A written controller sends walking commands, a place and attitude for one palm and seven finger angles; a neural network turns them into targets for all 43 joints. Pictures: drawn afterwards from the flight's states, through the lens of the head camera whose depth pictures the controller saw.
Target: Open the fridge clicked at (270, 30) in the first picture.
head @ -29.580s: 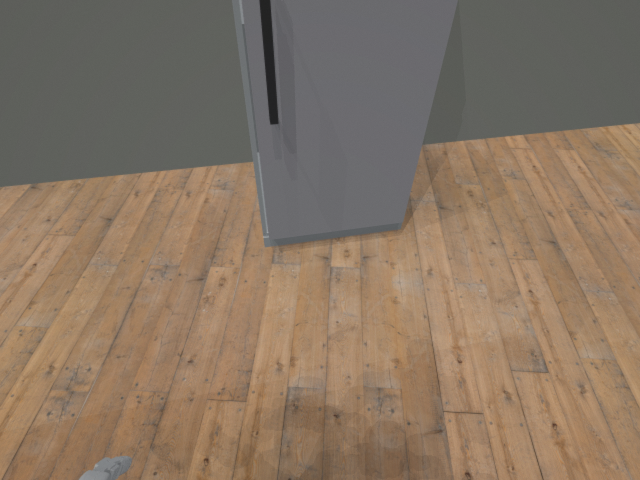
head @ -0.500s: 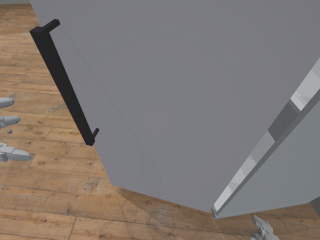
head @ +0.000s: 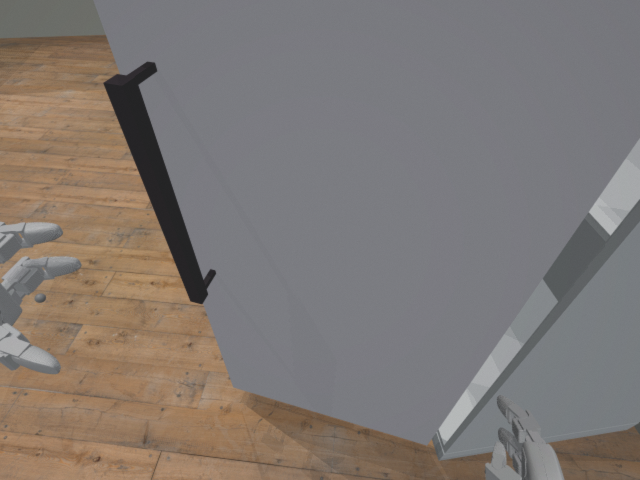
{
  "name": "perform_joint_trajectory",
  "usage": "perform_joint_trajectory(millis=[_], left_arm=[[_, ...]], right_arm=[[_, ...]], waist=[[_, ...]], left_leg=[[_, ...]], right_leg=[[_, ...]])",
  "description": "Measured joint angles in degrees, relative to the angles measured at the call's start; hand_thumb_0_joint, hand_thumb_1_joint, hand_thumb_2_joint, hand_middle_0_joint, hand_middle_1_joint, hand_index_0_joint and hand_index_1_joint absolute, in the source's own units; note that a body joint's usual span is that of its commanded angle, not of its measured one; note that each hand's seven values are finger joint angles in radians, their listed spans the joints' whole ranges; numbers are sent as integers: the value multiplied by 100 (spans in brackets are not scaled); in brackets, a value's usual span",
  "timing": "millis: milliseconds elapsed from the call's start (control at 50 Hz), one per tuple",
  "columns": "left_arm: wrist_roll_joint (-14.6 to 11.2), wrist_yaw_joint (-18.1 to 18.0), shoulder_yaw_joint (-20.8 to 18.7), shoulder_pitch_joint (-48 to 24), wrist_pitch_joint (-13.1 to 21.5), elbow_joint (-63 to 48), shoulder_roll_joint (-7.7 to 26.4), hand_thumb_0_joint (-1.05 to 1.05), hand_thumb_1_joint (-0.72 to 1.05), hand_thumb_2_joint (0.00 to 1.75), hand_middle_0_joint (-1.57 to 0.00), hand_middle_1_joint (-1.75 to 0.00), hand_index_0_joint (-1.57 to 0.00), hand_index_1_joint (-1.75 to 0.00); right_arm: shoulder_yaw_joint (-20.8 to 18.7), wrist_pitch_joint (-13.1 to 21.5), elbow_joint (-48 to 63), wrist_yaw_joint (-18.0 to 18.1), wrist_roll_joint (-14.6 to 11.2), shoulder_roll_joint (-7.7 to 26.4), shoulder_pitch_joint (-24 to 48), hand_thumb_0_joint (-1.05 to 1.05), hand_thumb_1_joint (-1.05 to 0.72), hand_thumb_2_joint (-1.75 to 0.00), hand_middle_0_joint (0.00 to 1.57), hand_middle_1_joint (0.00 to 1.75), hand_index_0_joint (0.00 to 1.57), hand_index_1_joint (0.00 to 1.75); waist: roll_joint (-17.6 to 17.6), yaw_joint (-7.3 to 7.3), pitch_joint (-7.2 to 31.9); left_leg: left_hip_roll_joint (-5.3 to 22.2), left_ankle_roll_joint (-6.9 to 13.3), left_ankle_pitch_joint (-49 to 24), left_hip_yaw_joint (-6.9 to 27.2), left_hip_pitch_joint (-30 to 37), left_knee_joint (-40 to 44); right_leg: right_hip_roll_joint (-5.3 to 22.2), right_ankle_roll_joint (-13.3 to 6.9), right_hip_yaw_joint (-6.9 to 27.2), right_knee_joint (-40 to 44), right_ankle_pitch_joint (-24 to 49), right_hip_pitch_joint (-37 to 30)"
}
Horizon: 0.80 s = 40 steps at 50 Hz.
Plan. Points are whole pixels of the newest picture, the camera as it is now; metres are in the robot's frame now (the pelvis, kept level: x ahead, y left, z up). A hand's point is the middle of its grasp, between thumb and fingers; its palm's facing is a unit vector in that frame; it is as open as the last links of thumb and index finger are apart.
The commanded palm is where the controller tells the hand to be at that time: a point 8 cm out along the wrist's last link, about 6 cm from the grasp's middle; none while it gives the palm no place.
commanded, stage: draw the hand back to the body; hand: left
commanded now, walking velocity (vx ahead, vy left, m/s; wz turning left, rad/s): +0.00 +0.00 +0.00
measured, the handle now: (178, 206) +0.45 +0.26 +0.09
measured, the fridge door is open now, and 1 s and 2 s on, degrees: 66 66 66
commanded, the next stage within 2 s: step back with the hand held close in 1.18 s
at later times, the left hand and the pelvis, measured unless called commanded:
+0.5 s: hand (41, 307) +0.23 +0.30 +0.16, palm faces +0.54 -0.75 -0.38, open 11.9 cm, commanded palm +0.18 +0.32 +0.18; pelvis +0.02 +0.00 +0.01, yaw +0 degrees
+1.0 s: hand (90, 319) +0.21 +0.24 +0.17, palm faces +0.48 -0.77 -0.43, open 7.7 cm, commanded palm +0.17 +0.27 +0.19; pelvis +0.03 -0.04 +0.01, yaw +0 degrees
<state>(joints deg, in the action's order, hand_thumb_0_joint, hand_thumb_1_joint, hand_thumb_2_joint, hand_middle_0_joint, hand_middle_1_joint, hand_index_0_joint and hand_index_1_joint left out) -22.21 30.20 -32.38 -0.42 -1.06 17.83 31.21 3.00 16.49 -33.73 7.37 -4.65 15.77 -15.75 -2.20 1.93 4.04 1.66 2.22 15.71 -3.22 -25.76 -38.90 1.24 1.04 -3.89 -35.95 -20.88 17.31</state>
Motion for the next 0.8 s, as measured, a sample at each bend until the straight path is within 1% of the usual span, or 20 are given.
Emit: perform_joint_trajectory(millis=[60,120,140,160,180,220,240,280,320,360,440,520,680,800], left_arm=[[32,-237,201,185,-1,-600,-261,-1,-55,20,-25,-115,-24,-114],[61,-377,382,275,-32,-1047,-457,-1,-52,22,-24,-113,-24,-113],[323,-638,483,299,-1,-1191,-479,-1,-51,22,-25,-112,-24,-112],[611,-1046,600,342,46,-1341,-494,-1,-49,23,-25,-111,-25,-111],[827,-1462,690,409,90,-1481,-521,-1,-47,24,-25,-110,-25,-110],[1166,-2182,785,603,153,-1773,-615,-1,-42,27,-25,-107,-24,-107],[1298,-2479,817,736,177,-1939,-675,-1,-39,28,-24,-106,-24,-105],[1496,-2940,888,1023,225,-2280,-791,-1,-33,31,-24,-102,-24,-102],[1636,-3260,962,1291,281,-2590,-870,-1,-27,34,-24,-98,-24,-98],[1736,-3474,1018,1496,337,-2803,-896,-1,-20,37,-24,-94,-24,-94],[1857,-3726,1047,1692,398,-2995,-886,-1,-6,44,-23,-86,-23,-86],[1912,-3827,1065,1780,414,-3051,-890,0,8,51,-23,-78,-23,-78],[1909,-3779,1251,2364,503,-3616,-916,0,37,65,-22,-61,-22,-61],[1888,-3723,1254,2712,577,-3962,-869,1,58,75,-22,-48,-22,-48]], right_arm=[[65,74,-10,16,17,-62,120,2,-90,-90,20,30,20,30],[149,137,-77,53,33,-136,267,2,-90,-90,20,30,21,30],[154,145,-112,35,108,-164,307,2,-90,-90,20,30,21,30],[161,132,-147,1,180,-186,348,2,-90,-90,20,30,21,30],[176,109,-172,-31,233,-206,389,2,-90,-90,20,30,21,30],[187,38,-190,-94,306,-245,460,2,-90,-90,20,30,21,30],[180,-3,-201,-121,332,-262,483,2,-90,-90,20,30,21,30],[149,-88,-229,-164,370,-280,476,1,-90,-90,20,30,21,30],[104,-168,-282,-191,397,-285,421,1,-90,-90,20,30,21,30],[63,-259,-370,-200,409,-283,348,1,-90,-90,20,30,21,30],[-25,-434,-530,-201,410,-259,227,2,-90,-90,20,30,21,30],[-106,-562,-603,-199,399,-218,184,2,-90,-90,20,30,21,30],[-215,-641,-523,-226,395,-198,224,2,-90,-90,20,30,20,30],[-247,-665,-448,-192,385,-218,291,2,-91,-90,20,30,20,30]], waist=[[27,144,-58],[60,242,-110],[68,270,-114],[72,281,-117],[79,279,-129],[84,262,-187],[80,255,-223],[64,257,-273],[49,273,-291],[44,295,-288],[26,304,-286],[-3,265,-299],[-35,148,-273],[-61,194,-278]], left_leg=[[-37,13,-17,34,73,24],[-67,15,-29,77,171,55],[-71,13,-38,93,201,76],[-73,10,-54,110,233,114],[-78,5,-78,118,267,166],[-84,-3,-126,110,341,267],[-83,-5,-144,98,382,314],[-82,-4,-167,66,463,398],[-88,-1,-171,36,540,464],[-97,-2,-167,12,631,526],[-109,-18,-142,-15,814,612],[-104,-46,-129,-46,971,691],[-38,-123,-125,-89,1176,832],[37,-197,-103,-52,1258,854]], right_leg=[[28,14,-38,34,6,-97],[49,19,-84,79,10,-222],[48,16,-101,115,19,-265],[44,14,-118,174,42,-312],[44,11,-128,233,69,-352],[45,2,-122,326,118,-415],[44,0,-109,368,139,-448],[43,-1,-79,445,170,-511],[50,4,-50,497,178,-571],[59,9,-28,541,171,-645],[71,6,-2,592,134,-801],[67,-12,30,627,106,-922],[0,-80,81,726,93,-1078],[-83,-147,52,805,89,-1190]])
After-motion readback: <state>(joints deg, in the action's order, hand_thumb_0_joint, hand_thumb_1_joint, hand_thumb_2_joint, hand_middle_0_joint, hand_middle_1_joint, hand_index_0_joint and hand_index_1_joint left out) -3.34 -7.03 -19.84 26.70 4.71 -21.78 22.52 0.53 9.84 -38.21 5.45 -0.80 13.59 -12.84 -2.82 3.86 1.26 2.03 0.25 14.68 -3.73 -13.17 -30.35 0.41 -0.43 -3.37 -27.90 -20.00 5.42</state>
